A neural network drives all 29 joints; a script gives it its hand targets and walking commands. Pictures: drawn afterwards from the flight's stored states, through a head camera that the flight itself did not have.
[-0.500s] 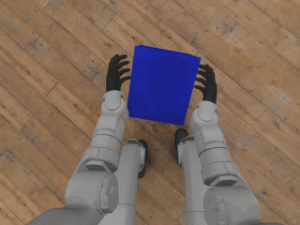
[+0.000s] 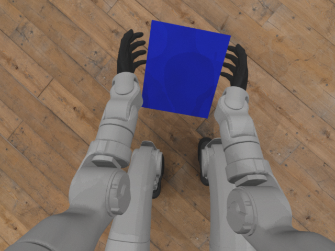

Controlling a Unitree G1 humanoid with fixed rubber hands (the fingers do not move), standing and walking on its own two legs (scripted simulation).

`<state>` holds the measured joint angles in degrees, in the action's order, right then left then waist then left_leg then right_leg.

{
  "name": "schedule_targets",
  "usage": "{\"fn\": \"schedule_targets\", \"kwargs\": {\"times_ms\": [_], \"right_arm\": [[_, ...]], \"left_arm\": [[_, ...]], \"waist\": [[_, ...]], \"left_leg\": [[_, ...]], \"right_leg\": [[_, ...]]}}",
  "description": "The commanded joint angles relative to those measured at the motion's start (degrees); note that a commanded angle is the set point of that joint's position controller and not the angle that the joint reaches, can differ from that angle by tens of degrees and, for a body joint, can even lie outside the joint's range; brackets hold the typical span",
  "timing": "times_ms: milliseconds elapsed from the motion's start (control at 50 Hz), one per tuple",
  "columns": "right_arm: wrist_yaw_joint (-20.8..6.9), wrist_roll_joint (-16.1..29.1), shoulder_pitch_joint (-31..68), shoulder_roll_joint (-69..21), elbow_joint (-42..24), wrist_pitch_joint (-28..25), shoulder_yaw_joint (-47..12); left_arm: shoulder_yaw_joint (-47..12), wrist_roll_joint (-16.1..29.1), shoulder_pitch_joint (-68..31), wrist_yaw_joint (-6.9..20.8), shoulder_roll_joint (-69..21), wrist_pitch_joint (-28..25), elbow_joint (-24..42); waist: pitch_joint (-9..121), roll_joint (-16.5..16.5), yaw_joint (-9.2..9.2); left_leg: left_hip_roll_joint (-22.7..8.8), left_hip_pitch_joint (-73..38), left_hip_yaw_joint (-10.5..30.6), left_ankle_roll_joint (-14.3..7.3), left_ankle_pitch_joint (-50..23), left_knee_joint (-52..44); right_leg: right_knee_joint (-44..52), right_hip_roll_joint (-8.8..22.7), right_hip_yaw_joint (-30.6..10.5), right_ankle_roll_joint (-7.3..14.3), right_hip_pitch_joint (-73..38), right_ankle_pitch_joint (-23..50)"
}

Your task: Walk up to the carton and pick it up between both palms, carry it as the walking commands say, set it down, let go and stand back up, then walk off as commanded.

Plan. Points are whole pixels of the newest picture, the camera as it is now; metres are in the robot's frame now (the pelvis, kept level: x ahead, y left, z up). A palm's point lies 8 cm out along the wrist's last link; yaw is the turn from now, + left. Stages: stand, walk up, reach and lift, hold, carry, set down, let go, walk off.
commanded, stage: set down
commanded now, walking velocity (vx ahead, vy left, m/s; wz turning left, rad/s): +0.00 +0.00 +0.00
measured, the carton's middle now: (180, 67) +0.50 +0.00 -0.22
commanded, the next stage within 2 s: none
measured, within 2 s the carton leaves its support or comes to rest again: neither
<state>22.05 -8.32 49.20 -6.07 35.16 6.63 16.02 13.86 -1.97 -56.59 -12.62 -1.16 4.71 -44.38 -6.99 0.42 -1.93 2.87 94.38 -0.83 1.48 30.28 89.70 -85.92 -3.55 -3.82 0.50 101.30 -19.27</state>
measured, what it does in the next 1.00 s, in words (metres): lowers itself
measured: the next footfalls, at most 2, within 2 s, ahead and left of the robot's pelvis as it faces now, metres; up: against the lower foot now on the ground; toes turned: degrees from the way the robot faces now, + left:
none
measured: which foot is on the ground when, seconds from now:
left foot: down 0.00-1.00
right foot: down 0.00-1.00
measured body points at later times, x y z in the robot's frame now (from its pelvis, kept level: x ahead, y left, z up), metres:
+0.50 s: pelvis -0.01 +0.00 -0.08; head +0.31 -0.02 +0.23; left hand +0.51 +0.12 -0.20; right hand +0.47 -0.13 -0.22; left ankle +0.09 +0.13 -0.52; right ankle +0.15 -0.10 -0.53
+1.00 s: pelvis -0.01 +0.01 -0.12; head +0.35 +0.00 +0.13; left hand +0.52 +0.12 -0.30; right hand +0.54 -0.13 -0.27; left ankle +0.09 +0.13 -0.52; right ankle +0.15 -0.10 -0.53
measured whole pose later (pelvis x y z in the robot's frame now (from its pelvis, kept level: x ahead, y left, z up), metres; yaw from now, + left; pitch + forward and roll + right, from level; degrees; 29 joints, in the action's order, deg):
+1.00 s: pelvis -0.01 +0.01 -0.12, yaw +1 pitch +39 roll +3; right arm 14.1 -8.5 76.9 1.0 38.8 13.8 24.0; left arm 16.5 -5.0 -74.5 -12.8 3.8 13.8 -46.1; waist -16.4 0.4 1.6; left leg 4.7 119.1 -0.8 1.4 33.9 113.3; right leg -107.5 -3.4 -3.1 -1.0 125.5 -21.4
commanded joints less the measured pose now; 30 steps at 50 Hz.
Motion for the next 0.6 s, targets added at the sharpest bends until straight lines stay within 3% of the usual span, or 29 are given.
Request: {"fn": "schedule_targets", "kwargs": {"times_ms": [0,40,60,80,100,120,140,180,220,240,280,300,320,340,360,380,400,440,480,500,520,560,580], "right_arm": [[-16.05,3.89,52.40,-40.10,-6.97,-1.18,-29.00],[-16.77,3.47,50.96,-42.66,-5.10,-0.11,-29.38],[-16.94,3.01,53.56,-40.54,-4.65,0.20,-27.96],[-17.41,2.33,54.15,-41.43,-5.60,0.39,-27.66],[-18.03,2.97,55.84,-42.16,-5.42,0.90,-27.96],[-18.38,2.80,56.64,-42.01,-5.89,1.29,-28.28],[-18.65,2.52,56.50,-43.19,-5.23,1.93,-28.65],[-18.93,2.28,58.54,-44.00,-5.31,2.79,-28.37],[-19.63,0.64,56.90,-44.24,-1.72,3.77,-25.46],[-20.16,1.84,60.54,-43.27,-4.18,3.65,-25.73],[-20.58,1.80,60.10,-44.27,-4.17,4.23,-26.84],[-20.44,1.59,62.54,-42.72,-5.75,3.82,-27.01],[-20.45,1.60,63.67,-42.60,-5.87,4.10,-26.74],[-20.71,1.86,63.91,-42.89,-4.20,4.49,-26.27],[-20.91,2.00,63.27,-42.58,-3.96,4.68,-26.24],[-20.99,1.50,64.42,-43.22,-4.83,4.39,-26.14],[-21.09,2.20,65.11,-41.89,-4.72,4.61,-26.26],[-21.44,2.36,67.18,-41.69,-4.36,4.70,-25.76],[-21.43,2.33,67.46,-40.59,-3.16,4.65,-24.85],[-21.86,3.21,68.78,-41.72,-3.85,4.78,-25.81],[-21.95,3.01,67.90,-41.15,-3.33,4.89,-25.57],[-21.98,2.66,67.75,-41.32,-4.14,4.87,-26.16],[-22.13,3.38,66.30,-41.80,-1.39,5.23,-25.70]], "left_arm": [[-23.62,1.17,-36.15,13.70,-49.55,1.84,4.13],[-23.10,1.03,-38.40,14.31,-50.06,2.14,4.47],[-22.53,0.75,-37.73,14.56,-51.26,2.99,2.73],[-23.01,0.94,-38.45,15.17,-52.96,3.63,2.08],[-22.48,0.01,-38.03,15.51,-52.68,4.15,1.36],[-22.34,-0.11,-38.83,15.61,-52.66,4.51,1.75],[-21.34,0.10,-40.56,16.14,-54.06,4.87,1.52],[-20.86,0.64,-42.20,17.39,-53.73,5.51,1.46],[-20.96,-0.21,-43.78,17.71,-54.71,6.13,1.46],[-20.40,-0.65,-43.64,17.87,-54.38,6.47,1.09],[-20.90,-0.05,-45.15,18.43,-54.32,6.89,2.73],[-21.98,0.82,-45.99,18.41,-56.60,7.30,2.20],[-22.14,0.92,-47.47,18.58,-55.88,7.31,2.18],[-20.84,0.13,-45.40,18.59,-55.15,7.62,0.84],[-20.45,0.62,-46.37,18.93,-54.85,7.53,1.22],[-20.06,0.22,-46.10,18.85,-54.77,7.46,-0.02],[-20.82,0.95,-46.74,19.25,-56.26,7.91,0.02],[-20.46,0.12,-47.64,18.97,-55.38,8.15,-0.37],[-19.86,0.12,-48.72,19.01,-55.38,8.33,-1.68],[-20.01,0.45,-49.83,18.88,-54.32,7.93,1.01],[-19.92,-0.30,-47.33,18.92,-54.92,8.22,-1.22],[-21.46,1.44,-50.95,19.19,-55.98,7.63,1.02],[-21.98,1.36,-50.93,19.02,-54.61,7.71,1.03]], "waist": [[78.13,2.99,4.62],[79.01,4.57,4.89],[77.04,2.48,5.41],[78.43,3.21,5.57],[78.57,3.10,4.23],[78.76,3.50,5.06],[77.97,3.82,4.60],[79.83,5.32,5.05],[77.59,3.91,6.06],[77.56,2.66,4.54],[80.01,3.59,4.91],[81.29,3.15,6.42],[81.00,3.31,6.72],[79.16,2.55,5.54],[79.62,3.86,6.38],[79.90,4.82,5.78],[81.31,3.19,6.64],[79.67,2.80,5.84],[77.43,2.50,6.03],[80.04,2.74,5.13],[78.22,2.45,5.44],[83.52,3.71,7.03],[80.97,2.70,6.27]], "left_leg": [[9.49,-11.82,1.88,-1.24,-8.82,-1.65],[9.28,-10.39,1.59,-1.36,-7.76,0.16],[9.56,-9.09,1.45,-1.06,-7.19,0.19],[9.61,-9.34,1.77,-0.94,-7.86,0.63],[9.44,-8.55,1.33,-1.09,-7.43,1.16],[9.57,-8.57,1.50,-1.04,-7.85,1.62],[9.58,-6.33,1.02,-0.81,-7.22,2.90],[9.54,-4.49,1.13,-1.36,-5.72,3.27],[9.45,-2.76,1.20,-1.09,-5.11,3.37],[9.58,-2.56,0.59,-1.11,-5.33,4.44],[9.73,-0.89,-0.18,-0.81,-7.93,5.88],[9.77,-2.45,0.89,-0.95,-7.64,5.30],[9.64,-0.69,0.34,-0.72,-6.88,6.56],[9.59,0.24,0.74,-1.16,-7.30,6.45],[9.63,1.34,0.06,-1.06,-6.29,7.85],[9.73,1.11,0.15,-1.32,-5.85,6.97],[9.49,1.09,0.04,-1.06,-6.30,8.50],[9.51,1.33,0.12,-1.27,-5.74,8.29],[9.58,4.00,-0.34,-1.03,-4.34,9.42],[9.42,2.52,-0.05,-1.38,-5.72,9.49],[9.58,4.82,-0.72,-1.16,-6.26,10.24],[9.52,2.34,-0.74,-1.00,-8.46,11.85],[9.42,4.06,-0.79,-1.04,-6.61,11.44]], "right_leg": [[-3.71,-5.63,3.94,-1.85,-47.12,6.45],[-4.23,-5.81,3.44,-2.06,-46.59,4.85],[-4.74,-5.44,3.65,-1.81,-45.20,4.09],[-5.43,-5.50,4.08,-1.75,-44.47,4.94],[-5.73,-5.47,4.00,-1.64,-43.53,4.47],[-6.86,-5.43,5.02,-2.24,-42.88,5.51],[-6.67,-5.41,3.11,-1.89,-43.98,4.16],[-7.11,-4.91,3.35,-2.02,-45.74,3.16],[-8.54,-4.83,4.63,-1.75,-41.30,3.17],[-8.73,-4.87,3.72,-1.63,-39.61,2.37],[-9.49,-5.00,4.15,-1.76,-41.25,6.94],[-10.37,-4.82,5.22,-1.51,-40.25,6.74],[-10.40,-4.65,4.69,-1.43,-40.54,5.88],[-11.56,-4.32,5.12,-1.83,-38.83,6.63],[-10.88,-4.38,4.25,-1.73,-39.31,4.86],[-12.09,-4.70,5.89,-2.09,-37.66,5.65],[-12.23,-4.25,4.74,-1.48,-39.43,5.53],[-13.79,-4.38,6.58,-1.77,-35.61,5.15],[-13.69,-4.26,5.76,-1.33,-34.41,3.56],[-14.78,-4.29,6.25,-1.76,-34.38,5.12],[-15.00,-4.27,6.03,-1.81,-34.94,6.67],[-16.14,-4.25,6.27,-1.77,-37.08,8.84],[-16.28,-4.12,6.09,-1.79,-36.27,7.48]]}}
